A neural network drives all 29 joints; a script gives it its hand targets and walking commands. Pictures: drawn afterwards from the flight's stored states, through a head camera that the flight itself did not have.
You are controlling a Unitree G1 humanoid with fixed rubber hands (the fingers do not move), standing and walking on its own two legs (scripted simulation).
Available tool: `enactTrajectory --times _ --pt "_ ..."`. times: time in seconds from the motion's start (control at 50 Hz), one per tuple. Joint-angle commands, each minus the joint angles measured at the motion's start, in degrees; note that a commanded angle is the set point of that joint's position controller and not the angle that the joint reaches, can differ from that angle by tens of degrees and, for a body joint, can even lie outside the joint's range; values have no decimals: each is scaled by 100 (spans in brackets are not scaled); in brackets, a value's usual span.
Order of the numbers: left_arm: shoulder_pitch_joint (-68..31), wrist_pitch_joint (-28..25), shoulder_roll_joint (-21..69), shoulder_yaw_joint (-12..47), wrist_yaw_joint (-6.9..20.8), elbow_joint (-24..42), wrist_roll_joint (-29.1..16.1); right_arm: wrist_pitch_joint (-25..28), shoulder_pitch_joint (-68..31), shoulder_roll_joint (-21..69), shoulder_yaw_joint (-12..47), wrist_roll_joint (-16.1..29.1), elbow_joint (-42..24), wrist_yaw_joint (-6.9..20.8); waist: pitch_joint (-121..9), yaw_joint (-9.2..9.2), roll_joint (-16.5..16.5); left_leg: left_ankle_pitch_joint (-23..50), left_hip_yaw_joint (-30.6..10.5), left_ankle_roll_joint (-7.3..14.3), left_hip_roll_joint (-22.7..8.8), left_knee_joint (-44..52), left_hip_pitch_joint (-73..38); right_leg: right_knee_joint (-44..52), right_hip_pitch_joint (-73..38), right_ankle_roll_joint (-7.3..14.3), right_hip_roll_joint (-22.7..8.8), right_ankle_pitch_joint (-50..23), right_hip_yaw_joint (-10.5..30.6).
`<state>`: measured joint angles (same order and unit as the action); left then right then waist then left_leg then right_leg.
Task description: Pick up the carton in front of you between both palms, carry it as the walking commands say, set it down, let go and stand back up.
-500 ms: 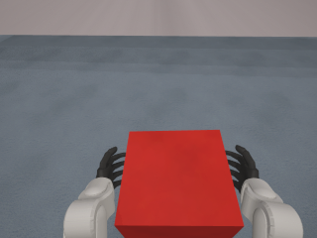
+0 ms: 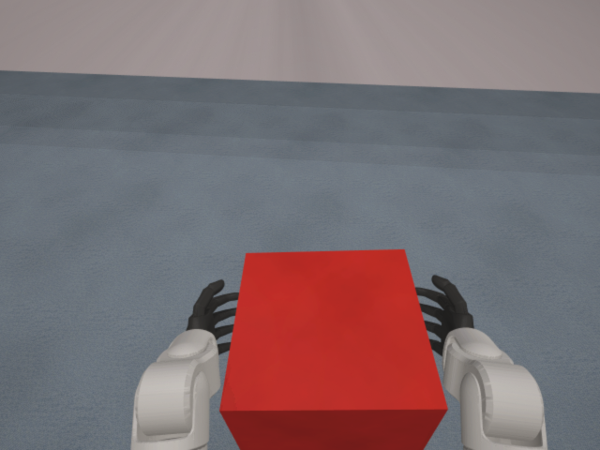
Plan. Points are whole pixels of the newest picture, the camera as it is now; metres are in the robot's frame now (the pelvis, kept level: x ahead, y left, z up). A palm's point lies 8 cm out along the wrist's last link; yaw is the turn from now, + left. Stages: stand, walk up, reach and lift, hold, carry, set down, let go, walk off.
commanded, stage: carry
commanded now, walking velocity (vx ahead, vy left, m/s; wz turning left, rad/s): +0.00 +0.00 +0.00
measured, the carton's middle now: (327, 367) +0.26 +0.00 +0.01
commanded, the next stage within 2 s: none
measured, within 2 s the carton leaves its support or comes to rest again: neither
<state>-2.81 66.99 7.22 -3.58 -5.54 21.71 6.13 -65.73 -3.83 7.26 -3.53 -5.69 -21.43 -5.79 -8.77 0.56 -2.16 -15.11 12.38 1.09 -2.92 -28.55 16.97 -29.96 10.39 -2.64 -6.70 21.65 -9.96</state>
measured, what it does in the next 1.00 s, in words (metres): stands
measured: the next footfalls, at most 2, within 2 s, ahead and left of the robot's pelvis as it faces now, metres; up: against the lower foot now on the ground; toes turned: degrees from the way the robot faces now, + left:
none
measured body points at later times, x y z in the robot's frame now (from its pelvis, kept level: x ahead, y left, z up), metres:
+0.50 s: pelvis +0.02 -0.02 +0.00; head +0.01 -0.02 +0.45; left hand +0.32 +0.13 +0.02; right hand +0.32 -0.18 +0.03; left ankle -0.01 +0.11 -0.74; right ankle -0.09 -0.12 -0.73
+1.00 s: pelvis -0.02 -0.02 +0.00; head -0.03 -0.02 +0.45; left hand +0.29 +0.13 +0.03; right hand +0.29 -0.17 +0.04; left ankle -0.01 +0.11 -0.74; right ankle -0.09 -0.12 -0.74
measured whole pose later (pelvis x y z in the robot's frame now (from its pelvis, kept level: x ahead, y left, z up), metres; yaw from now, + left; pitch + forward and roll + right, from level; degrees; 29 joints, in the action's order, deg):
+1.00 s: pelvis -0.02 -0.02 +0.00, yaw +0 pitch +2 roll +1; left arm -11.6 41.8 8.0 -9.6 -1.3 -9.2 13.1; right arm -41.7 -13.0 8.3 -9.7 -14.0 8.3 -1.7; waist -5.2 0.1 -0.1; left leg -14.9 10.8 -1.0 -5.6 -30.8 17.1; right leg -29.8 9.2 -0.6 -4.7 22.0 -11.7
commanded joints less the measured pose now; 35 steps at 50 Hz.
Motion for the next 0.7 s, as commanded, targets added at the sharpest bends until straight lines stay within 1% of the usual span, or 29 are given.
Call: enactTrajectory --times 0.0,0.02,0.04,0.06,0.12,0.14,0.18,0.2,0.22,0.24,0.26,0.28,0.3,0.32,0.36,0.38,0.4,0.44,0.46,0.48,0.5,0.52,0.54,0.56,0.58,0.6,0.64,0.66,0.68 --pt "-2081 -365 3862 3209 827 36 -1195 266 -1838 3950 3115 1232 131 857 -1205 -26 691 5376 -774 83 -878 -78 -1533 -132 146 -44 -74 -2043 174" --pt "-2053 -500 4051 3355 895 -1 -1301 406 -1909 4184 3273 1299 43 915 -1388 -29 664 5250 -806 155 -934 -184 -1725 179 37 -33 -121 -1948 132" --pt "-2145 -610 3777 3141 890 -77 -1178 484 -1638 3881 2964 1105 401 927 -1269 -54 526 4803 -747 108 -783 -233 -1531 299 -65 -44 -137 -2329 183" --pt "-2122 -735 3972 3218 921 -278 -1135 611 -1924 3995 3148 1129 448 989 -1119 -25 262 4258 -590 86 -744 -282 -1089 209 -359 -6 -306 -3223 277" --pt "-2171 -1138 4058 3088 1016 -516 -1100 1032 -2199 4101 3290 1162 489 1045 -1376 -47 -202 3515 -226 -78 -410 -497 -843 -41 -641 1 -284 -4979 156" --pt "-2221 -1283 4055 3043 1052 -485 -1068 1172 -2298 4123 3332 1142 420 1053 -1290 -45 -177 3171 -262 -127 -390 -445 -654 -47 -880 79 -377 -5469 211" --pt "-2027 -1462 4278 3181 1145 -975 -1117 1399 -2271 4192 3310 1109 571 1159 -1429 -37 -298 3066 -281 -91 -382 -248 -911 -132 -794 91 -352 -5548 180" --pt "-2410 -1639 4208 3108 1189 -666 -994 1480 -2277 4281 3273 1086 797 1192 -1503 9 -7 3784 -378 21 -394 -459 -1235 -481 -533 -13 -213 -5351 -18" --pt "-2467 -1775 3931 2908 1139 -843 -841 1640 -2552 3994 2895 937 886 1201 -1339 6 302 4536 -247 3 -452 -62 -1471 -726 -105 1 -91 -4252 7" --pt "-2489 -1872 4189 3026 1199 -1028 -999 1725 -2248 4134 2975 934 1115 1221 -1354 -4 560 5357 -575 154 -674 -161 -1947 -654 434 -51 58 -2934 52" --pt "-2380 -1993 3997 2938 1200 -1136 -788 1855 -2341 3968 2877 901 1229 1250 -1265 -55 994 6284 -644 306 -806 -245 -2321 92 591 -55 174 -1921 -6" --pt "-2641 -2093 3988 2619 1242 -1499 -693 1945 -2429 3968 2739 696 1463 1266 -952 -40 910 6380 -755 272 -894 -339 -2381 547 788 -89 333 -1195 -83" --pt "-2482 -2166 4076 2726 1272 -1660 -685 2032 -2305 3946 2612 635 1688 1293 -1150 -28 604 5611 -868 313 -955 -234 -2089 880 309 -35 203 -1460 109" --pt "-2816 -2339 4163 2838 1304 -1580 -816 2154 -2517 4025 2549 710 1835 1300 -1177 -11 774 5161 -702 222 -825 -398 -1814 1053 -147 -15 166 -2254 128" --pt "-2794 -2552 4022 2515 1362 -2084 -724 2391 -2450 4030 2376 483 2129 1326 -1361 -37 4 2908 -391 -27 -540 -462 -842 363 -1182 126 -353 -4875 344" --pt "-2785 -2642 4119 2500 1405 -2444 -562 2519 -2532 4114 2318 405 2288 1357 -1335 -47 -155 2444 -303 -96 -366 -620 -359 209 -1542 107 -447 -6091 253" --pt "-3046 -2795 4119 2438 1432 -2472 -591 2601 -2571 4107 2257 291 2529 1386 -1200 -42 -708 1417 -222 -146 -241 -236 -217 181 -1581 193 -592 -6511 314" --pt "-3080 -2988 4294 2306 1454 -2594 -484 2782 -2919 4370 2361 461 2623 1475 -1184 -54 -426 1776 -200 -167 -206 26 -698 15 -1238 210 -539 -6112 295" --pt "-3165 -3021 4263 2303 1470 -2672 -422 2845 -2895 4296 2202 451 2898 1506 -1184 -74 7 2672 -408 -79 -467 -211 -1037 2 -694 182 -446 -5175 183" --pt "-3129 -3117 4420 2186 1527 -2915 -341 2929 -3355 4465 2488 485 2632 1532 -1156 -24 210 3776 -427 -96 -610 -238 -1373 54 -325 82 -362 -4100 136" --pt "-3441 -3170 4624 2446 1580 -2502 -566 2919 -3019 4661 2498 529 2924 1583 -1259 -55 295 4464 -571 -23 -689 -184 -1487 15 -280 12 -154 -3326 15" --pt "-3406 -3111 4890 2446 1610 -2766 -591 3003 -3242 4791 2591 562 2735 1619 -1085 -104 350 4323 -668 32 -833 -249 -1320 141 -327 23 -208 -3092 146" --pt "-3379 -3126 4831 2438 1637 -2825 -566 3011 -3465 4805 2606 567 2595 1632 -1338 -53 114 3519 -669 42 -822 -228 -1283 156 -440 45 -235 -2956 152" --pt "-3272 -3094 4942 2484 1676 -2882 -585 2955 -3134 4911 2677 478 2788 1639 -1273 -68 181 3438 -552 -7 -751 -319 -1231 192 -515 80 -293 -3293 201" --pt "-3540 -3100 4982 2556 1688 -2589 -613 2929 -3111 5039 2511 448 2905 1648 -1323 -52 261 2878 -440 -70 -607 -229 -995 186 -556 106 -312 -3328 123" --pt "-3439 -3047 5056 2654 1683 -2607 -721 2895 -2994 5193 2682 464 2777 1671 -1169 -90 -12 2325 -481 -103 -640 -269 -903 279 -542 152 -414 -3834 247" --pt "-3394 -2971 5133 2850 1682 -2254 -807 2815 -3104 5278 2951 800 2482 1675 -1342 -22 -6 2635 -365 -81 -626 -435 -852 153 -855 110 -423 -4415 199" --pt "-3347 -2921 5162 2967 1687 -2277 -815 2759 -3158 5215 2920 779 2431 1672 -1465 -37 -33 2747 -367 -69 -579 -382 -1011 121 -715 78 -406 -4086 194" --pt "-3537 -2880 5178 2826 1678 -2310 -853 2753 -3279 5102 2819 661 2376 1650 -1132 -86 51 2943 -423 -64 -578 -351 -961 191 -547 117 -388 -4381 238"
